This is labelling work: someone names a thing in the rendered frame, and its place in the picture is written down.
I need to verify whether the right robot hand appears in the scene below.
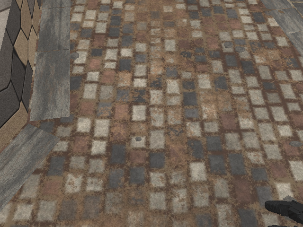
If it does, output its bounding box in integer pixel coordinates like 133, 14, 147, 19
264, 200, 303, 227

